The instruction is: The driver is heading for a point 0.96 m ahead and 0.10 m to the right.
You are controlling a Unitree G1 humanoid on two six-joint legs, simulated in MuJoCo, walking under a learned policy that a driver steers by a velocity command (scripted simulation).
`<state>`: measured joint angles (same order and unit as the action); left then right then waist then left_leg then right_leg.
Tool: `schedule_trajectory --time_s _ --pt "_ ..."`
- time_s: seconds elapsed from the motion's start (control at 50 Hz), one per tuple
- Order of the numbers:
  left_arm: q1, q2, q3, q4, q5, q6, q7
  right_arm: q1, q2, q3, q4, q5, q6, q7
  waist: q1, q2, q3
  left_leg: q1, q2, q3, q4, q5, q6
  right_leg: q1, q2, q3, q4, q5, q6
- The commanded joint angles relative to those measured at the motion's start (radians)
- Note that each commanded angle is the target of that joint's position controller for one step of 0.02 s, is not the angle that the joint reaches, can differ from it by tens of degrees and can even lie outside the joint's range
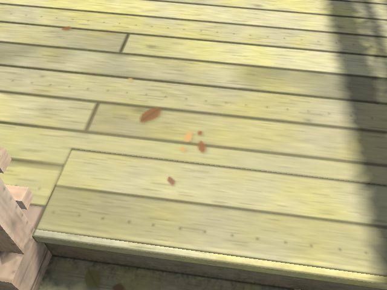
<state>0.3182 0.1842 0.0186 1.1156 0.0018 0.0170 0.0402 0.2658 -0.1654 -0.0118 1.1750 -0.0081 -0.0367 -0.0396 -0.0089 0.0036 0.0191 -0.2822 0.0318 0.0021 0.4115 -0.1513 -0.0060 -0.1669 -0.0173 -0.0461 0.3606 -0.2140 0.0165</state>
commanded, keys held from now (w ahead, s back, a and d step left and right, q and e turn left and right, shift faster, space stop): no key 0.42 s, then w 0.58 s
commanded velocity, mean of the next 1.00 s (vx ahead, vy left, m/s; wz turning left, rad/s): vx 0.18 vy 0.00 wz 0.00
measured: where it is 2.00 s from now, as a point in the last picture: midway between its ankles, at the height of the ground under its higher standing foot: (167, 202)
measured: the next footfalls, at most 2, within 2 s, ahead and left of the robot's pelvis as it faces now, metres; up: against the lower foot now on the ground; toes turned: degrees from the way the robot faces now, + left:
left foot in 0.80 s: +0.09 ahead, +0.20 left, +0.00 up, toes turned +5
right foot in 1.16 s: +0.32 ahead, +0.02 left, +0.17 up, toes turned -5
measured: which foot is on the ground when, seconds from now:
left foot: down 0.00-0.56, up 0.58-0.78, down 0.80-1.00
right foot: down 0.00-0.80, up 0.82-1.00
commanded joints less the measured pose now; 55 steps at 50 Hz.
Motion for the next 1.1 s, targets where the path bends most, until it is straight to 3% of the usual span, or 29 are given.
schedule_trajectory --time_s 0.02,0.42,0.46,0.48,0.54,0.58,0.6,0.64,0.66,0.68,0.7,0.72,0.74,0.76,0.78,0.8,0.82,0.84,0.86,0.88,0.9,0.92,0.94,0.96,1.0,1.02,1.04,1.08,1.1 --pt "0.093 0.086 0.013 -0.004 -0.001 -0.002 0.003 0.072 -0.091 -0.012 -0.006 0.0 -0.003 -0.002 0.001 0.016 0.022 0.007 0.045 -0.052 -0.086 -0.01 0.051 -0.025 -0.044 0.052 -0.067 0.055 -0.051" --pt "0.126 0.083 0.017 0.0 -0.003 -0.011 0.008 0.066 -0.089 -0.017 -0.018 -0.003 0.005 0.0 0.006 0.014 0.031 0.021 0.039 -0.058 -0.097 -0.019 0.049 -0.029 -0.049 0.055 -0.071 0.054 -0.047" --pt "0.133 0.098 0.021 0.004 -0.014 -0.006 0.011 0.051 -0.112 -0.024 -0.024 0.006 0.006 0.001 0.009 0.022 0.023 -0.007 0.025 -0.056 -0.084 -0.223 0.072 -0.044 -0.024 0.038 -0.039 -0.121 -0.073" --pt "0.117 0.138 0.033 -0.011 -0.018 0.0 0.013 0.048 -0.121 -0.03 -0.027 0.008 0.009 -0.006 0.01 0.02 0.037 -0.057 0.014 -0.051 -0.066 -0.404 0.095 -0.069 -0.02 0.043 -0.009 -0.256 -0.094" --pt "0.155 0.151 0.044 -0.026 -0.03 -0.003 0.026 -0.025 -0.134 -0.036 -0.073 0.014 -0.008 0.0 0.054 -0.035 0.097 -0.246 0.023 -0.062 0.013 -0.526 0.114 -0.102 -0.089 0.181 -0.04 -0.493 -0.177" --pt "0.207 0.178 0.059 -0.017 -0.03 -0.009 0.033 -0.05 -0.062 -0.022 -0.094 0.003 -0.027 0.006 0.063 -0.188 0.058 -0.345 -0.031 0.051 0.293 -0.278 0.075 -0.003 -0.237 0.387 -0.142 -0.546 -0.241" --pt "0.207 0.222 0.074 -0.018 -0.032 -0.013 0.038 -0.024 -0.044 -0.016 -0.085 0.0 -0.036 0.011 0.062 -0.227 0.034 -0.352 0.006 0.039 0.519 -0.2 0.058 -0.03 -0.332 0.508 -0.188 -0.564 -0.294" --pt "0.122 0.244 0.075 -0.051 -0.028 -0.028 0.042 -0.015 -0.043 -0.017 -0.105 0.027 -0.041 0.015 0.019 -0.222 0.059 -0.523 0.06 -0.047 0.946 -0.354 0.022 -0.046 -0.391 0.559 -0.198 -0.482 -0.312" --pt "0.126 0.24 0.073 -0.048 -0.044 -0.042 0.042 -0.051 -0.028 -0.008 -0.149 0.039 -0.044 0.007 0.028 -0.248 0.063 -0.671 0.076 -0.102 1.117 -0.472 0.006 0.024 -0.412 0.539 -0.156 -0.385 -0.286" --pt "0.115 0.21 0.062 -0.068 -0.056 -0.054 0.04 -0.071 -0.04 -0.001 -0.193 0.039 -0.049 0.012 0.022 -0.183 0.033 -0.728 0.122 -0.137 1.017 -0.539 -0.006 0.11 -0.37 0.451 -0.114 -0.327 -0.225" --pt "0.127 0.177 0.055 -0.063 -0.038 -0.041 0.037 -0.136 -0.051 0.006 -0.234 0.027 -0.055 0.036 0.039 -0.062 -0.003 -0.648 0.14 -0.083 0.784 -0.492 0.0 0.116 -0.305 0.343 -0.117 -0.249 -0.191" --pt "0.096 0.187 0.052 -0.082 -0.022 -0.027 0.038 -0.152 -0.028 0.019 -0.243 0.019 -0.059 0.051 0.024 -0.018 0.001 -0.449 0.124 0.005 0.569 -0.407 0.005 -0.004 -0.249 0.253 -0.128 -0.184 -0.175" --pt "0.037 0.21 0.055 -0.1 0.001 -0.014 0.04 -0.063 -0.039 0.009 -0.211 0.013 -0.052 0.056 -0.03 -0.031 -0.016 -0.194 0.071 0.106 0.468 -0.352 0.003 -0.163 -0.196 0.194 -0.117 -0.103 -0.166" --pt "-0.018 0.235 0.051 -0.106 0.02 -0.006 0.036 0.129 -0.082 -0.02 -0.15 0.036 -0.048 0.058 -0.134 -0.079 -0.055 0.082 0.01 0.15 0.374 -0.115 0.025 -0.297 -0.176 0.158 -0.015 0.16 -0.183" --pt "-0.059 0.216 0.045 -0.123 0.01 -0.018 0.028 0.3 -0.16 -0.071 -0.11 0.049 -0.03 0.052 -0.243 -0.026 -0.042 0.206 -0.038 0.173 0.155 0.016 0.043 -0.311 -0.088 0.053 0.239 0.463 -0.158" --pt "-0.101 0.143 0.022 -0.148 0.016 -0.045 0.005 0.448 -0.195 -0.083 -0.051 0.033 -0.022 0.049 -0.277 0.044 -0.033 0.338 -0.026 0.1 0.007 0.138 0.073 -0.404 -0.043 0.025 0.538 0.48 -0.133" --pt "-0.085 0.009 -0.01 -0.165 0.011 -0.085 -0.023 0.525 -0.308 -0.089 -0.007 0.005 -0.005 0.02 -0.212 0.471 -0.036 0.374 0.272 -0.308 -0.02 0.895 0.138 -0.581 0.145 0.001 1.057 -0.254 -0.03" --pt "0.093 -0.032 0.002 -0.096 -0.047 -0.127 -0.045 0.545 -0.293 -0.068 -0.063 -0.031 -0.004 0.009 -0.133 0.402 -0.207 0.506 0.417 -0.558 0.005 1.01 0.296 -0.705 0.196 0.245 1.558 -0.332 -0.032" --pt "0.043 -0.039 -0.004 -0.148 -0.09 -0.142 -0.049 0.512 -0.275 -0.067 -0.059 -0.024 0.002 0.013 -0.106 0.338 -0.16 0.523 0.488 -0.667 -0.095 0.509 0.357 -0.936 0.167 0.24 1.837 -0.331 -0.057" --pt "-0.171 -0.059 -0.026 -0.259 -0.108 -0.142 -0.052 0.428 -0.195 -0.054 -0.053 -0.01 0.011 0.023 -0.098 0.242 0.015 0.503 0.459 -0.565 -0.131 0.146 0.309 -1.206 0.096 0.175 1.972 -0.295 -0.091" --pt "-0.319 -0.088 -0.052 -0.34 -0.101 -0.132 -0.041 0.395 -0.131 -0.028 -0.047 -0.017 0.01 0.034 -0.107 0.173 0.086 0.452 0.415 -0.471 -0.122 0.059 0.24 -1.33 0.073 0.158 2.075 -0.301 -0.111" --pt "-0.36 -0.089 -0.062 -0.393 -0.074 -0.115 -0.043 0.348 -0.017 0.003 -0.054 -0.025 0.013 0.045 -0.077 0.081 0.094 0.417 0.345 -0.376 -0.103 0.024 0.182 -1.369 0.076 0.167 2.121 -0.298 -0.141" --pt "-0.328 -0.124 -0.08 -0.424 -0.062 -0.095 -0.054 0.32 0.035 0.023 -0.056 -0.027 0.017 0.043 -0.035 0.078 0.112 0.337 0.323 -0.312 -0.108 -0.022 0.15 -1.396 0.068 0.185 2.163 -0.273 -0.163" --pt "-0.29 -0.141 -0.099 -0.458 -0.063 -0.082 -0.068 0.259 0.055 0.038 -0.069 -0.017 0.019 0.034 0.023 0.068 0.136 0.214 0.292 -0.226 -0.16 -0.116 0.11 -1.371 0.048 0.193 2.073 -0.24 -0.174" --pt "-0.281 -0.097 -0.123 -0.536 -0.058 -0.085 -0.071 0.069 -0.036 0.037 -0.137 -0.022 0.017 0.018 0.13 0.081 0.18 -0.211 0.167 0.027 -0.32 -0.168 0.046 -1.083 0.015 0.099 1.619 -0.061 -0.146" --pt "-0.334 -0.038 -0.122 -0.548 -0.051 -0.091 -0.066 0.068 -0.076 0.038 -0.167 -0.015 0.002 -0.005 0.125 0.04 0.179 -0.434 0.162 0.066 -0.461 -0.03 0.128 -0.84 -0.004 0.012 1.446 -0.016 -0.101" --pt "-0.362 -0.029 -0.126 -0.553 -0.029 -0.085 -0.067 0.116 -0.118 0.026 -0.168 0.002 -0.015 -0.027 0.111 0.035 0.119 -0.432 0.156 0.09 -0.558 0.109 0.161 -0.664 -0.03 -0.108 1.33 0.006 -0.086" --pt "-0.324 0.009 -0.096 -0.521 -0.02 -0.09 -0.056 0.178 -0.194 0.016 -0.149 0.054 -0.029 -0.028 0.158 0.081 -0.122 -0.136 0.178 0.14 -0.38 1.345 0.195 -0.366 0.03 -0.231 1.252 0.009 -0.146" --pt "-0.268 0.021 -0.084 -0.509 -0.004 -0.083 -0.048 0.244 -0.236 0.002 -0.133 0.052 -0.024 -0.034 0.176 0.174 -0.194 0.11 0.208 0.142 -0.222 1.783 0.192 -0.367 0.056 -0.234 1.164 -0.163 -0.157"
